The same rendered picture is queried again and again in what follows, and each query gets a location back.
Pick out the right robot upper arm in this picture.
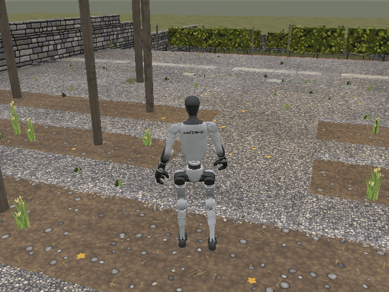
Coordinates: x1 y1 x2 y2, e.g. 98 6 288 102
206 122 223 154

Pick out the robot right forearm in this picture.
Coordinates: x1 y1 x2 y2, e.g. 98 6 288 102
217 145 227 162

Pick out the robot right shin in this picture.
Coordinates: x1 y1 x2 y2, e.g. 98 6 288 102
207 199 216 242

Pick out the robot shin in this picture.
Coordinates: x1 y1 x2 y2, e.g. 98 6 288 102
207 199 216 242
177 200 186 240

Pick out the right robot hand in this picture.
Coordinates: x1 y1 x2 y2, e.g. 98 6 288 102
213 160 227 170

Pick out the robot left shin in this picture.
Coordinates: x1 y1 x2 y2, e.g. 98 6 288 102
177 200 186 240

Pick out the left robot hand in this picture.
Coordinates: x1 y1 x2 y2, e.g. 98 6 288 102
155 170 169 184

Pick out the left robot upper arm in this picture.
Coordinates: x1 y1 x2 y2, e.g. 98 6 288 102
164 123 181 157

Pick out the robot left forearm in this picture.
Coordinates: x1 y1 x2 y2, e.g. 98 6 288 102
157 148 170 173

